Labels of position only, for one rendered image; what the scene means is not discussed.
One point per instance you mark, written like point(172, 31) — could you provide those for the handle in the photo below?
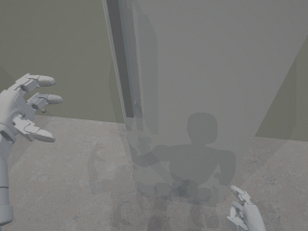
point(116, 15)

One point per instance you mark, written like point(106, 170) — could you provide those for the left robot forearm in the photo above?
point(7, 139)

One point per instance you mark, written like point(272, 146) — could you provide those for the left robot hand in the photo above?
point(12, 105)

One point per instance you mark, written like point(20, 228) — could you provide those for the right robot hand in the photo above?
point(250, 218)

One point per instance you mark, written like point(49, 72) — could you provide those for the fridge door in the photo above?
point(204, 74)

